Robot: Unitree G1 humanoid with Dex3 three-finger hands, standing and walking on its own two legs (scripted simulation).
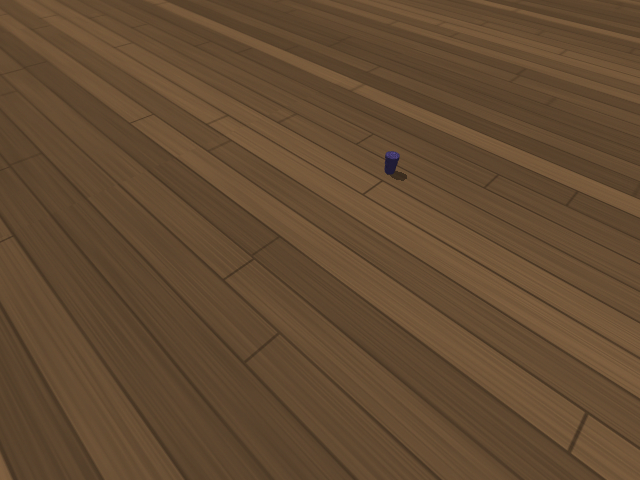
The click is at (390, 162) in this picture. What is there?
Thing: tapered cup
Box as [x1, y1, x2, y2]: [384, 151, 399, 174]
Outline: 389,151 385,155 384,168 385,172 389,174 393,173 399,156 396,152
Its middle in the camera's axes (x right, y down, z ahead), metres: +0.39 -0.41 +2.06
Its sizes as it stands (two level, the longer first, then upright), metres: 0.073 0.073 0.106
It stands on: the floor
